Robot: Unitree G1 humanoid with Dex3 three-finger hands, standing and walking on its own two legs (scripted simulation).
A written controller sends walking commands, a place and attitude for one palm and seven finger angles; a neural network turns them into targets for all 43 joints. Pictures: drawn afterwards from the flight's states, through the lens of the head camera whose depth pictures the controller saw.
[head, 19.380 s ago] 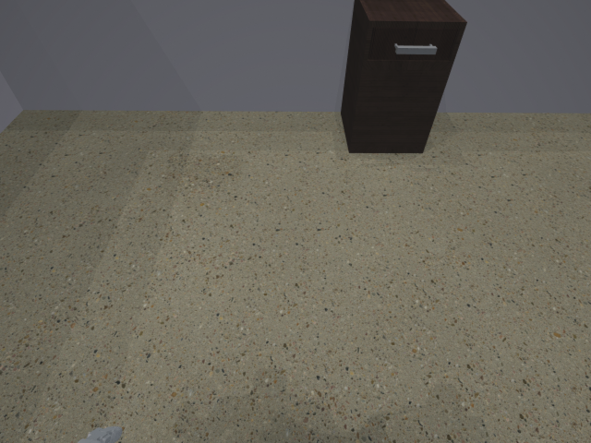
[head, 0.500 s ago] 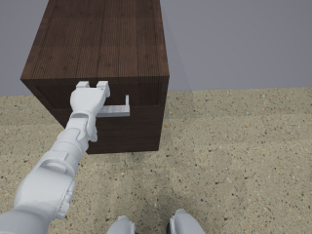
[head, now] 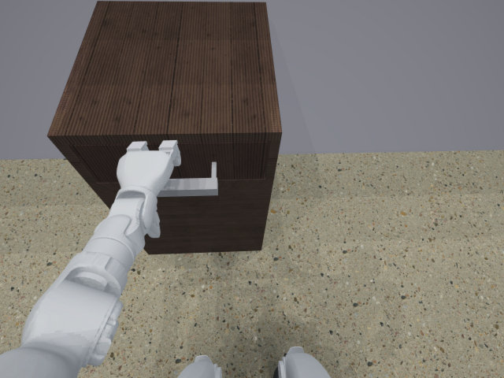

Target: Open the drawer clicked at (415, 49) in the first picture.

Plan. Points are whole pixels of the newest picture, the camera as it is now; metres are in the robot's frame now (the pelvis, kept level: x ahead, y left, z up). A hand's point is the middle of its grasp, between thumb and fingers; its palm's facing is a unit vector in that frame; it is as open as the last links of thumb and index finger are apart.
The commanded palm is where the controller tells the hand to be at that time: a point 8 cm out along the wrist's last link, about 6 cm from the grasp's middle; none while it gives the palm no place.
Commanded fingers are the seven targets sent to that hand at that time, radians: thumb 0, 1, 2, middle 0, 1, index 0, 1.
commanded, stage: move the hooked fingers above the handle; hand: left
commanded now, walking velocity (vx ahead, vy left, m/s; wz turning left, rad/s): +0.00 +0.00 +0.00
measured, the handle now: (175, 177) +0.51 +0.14 -0.10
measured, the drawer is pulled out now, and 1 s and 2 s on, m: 0.00 0.00 0.00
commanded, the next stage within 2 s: none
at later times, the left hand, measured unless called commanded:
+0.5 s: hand (160, 188) +0.44 +0.15 -0.03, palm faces -0.17 -0.03 -0.98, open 13.9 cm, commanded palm +0.44 +0.15 +0.02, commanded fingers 0.00 -0.50 0.30 -0.30 -1.20 -0.30 -1.20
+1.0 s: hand (167, 189) +0.44 +0.14 -0.03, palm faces -0.13 -0.06 -0.99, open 13.8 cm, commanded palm +0.43 +0.14 +0.02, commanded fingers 0.00 -0.50 0.30 -0.30 -1.20 -0.30 -1.20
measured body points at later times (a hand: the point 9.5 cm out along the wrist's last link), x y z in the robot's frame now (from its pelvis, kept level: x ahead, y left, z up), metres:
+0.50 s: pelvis +0.00 +0.00 +0.00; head +0.10 -0.01 +0.44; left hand +0.45 +0.15 +0.02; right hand +0.03 -0.26 -0.13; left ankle -0.02 +0.10 -0.68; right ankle +0.01 -0.12 -0.68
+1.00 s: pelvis +0.00 -0.01 +0.00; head +0.10 -0.01 +0.44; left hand +0.44 +0.14 +0.03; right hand +0.04 -0.27 -0.14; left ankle -0.02 +0.10 -0.68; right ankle +0.01 -0.12 -0.68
